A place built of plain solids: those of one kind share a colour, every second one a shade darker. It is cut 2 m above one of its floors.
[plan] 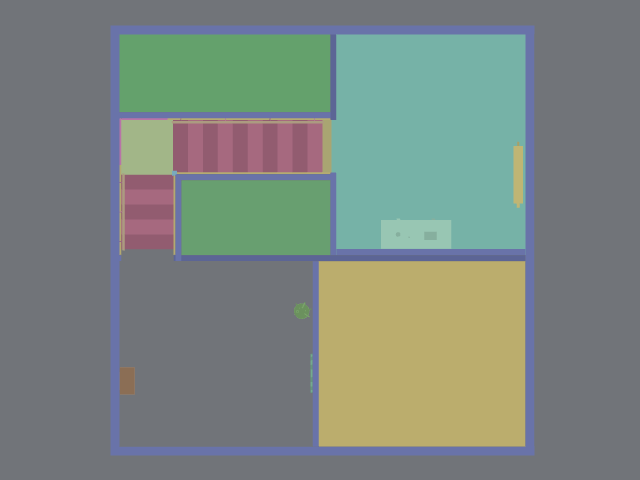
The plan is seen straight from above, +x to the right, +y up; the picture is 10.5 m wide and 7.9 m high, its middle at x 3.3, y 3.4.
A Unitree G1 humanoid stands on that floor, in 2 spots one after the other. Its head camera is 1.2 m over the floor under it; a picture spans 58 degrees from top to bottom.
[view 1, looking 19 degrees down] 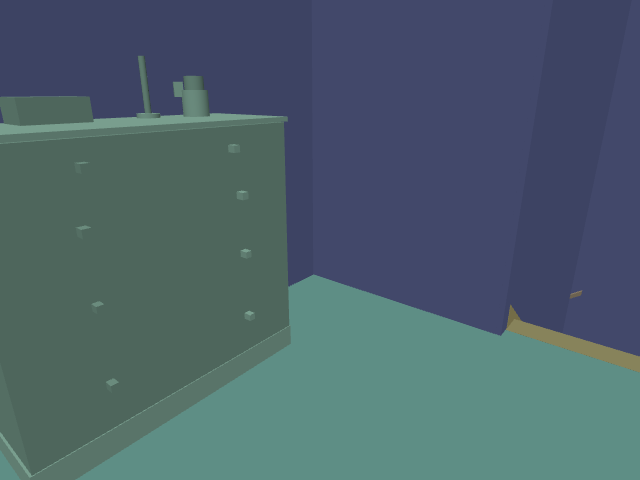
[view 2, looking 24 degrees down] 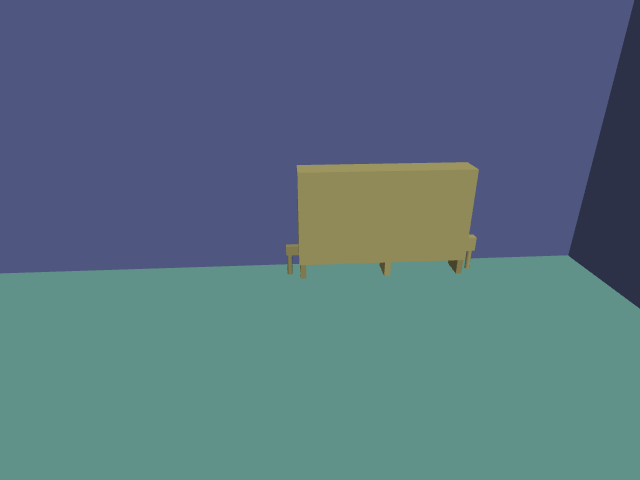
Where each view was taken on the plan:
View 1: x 5.68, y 5.02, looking -141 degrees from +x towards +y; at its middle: wall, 2.87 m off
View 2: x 4.34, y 4.98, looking -4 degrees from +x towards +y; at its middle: radiator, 2.35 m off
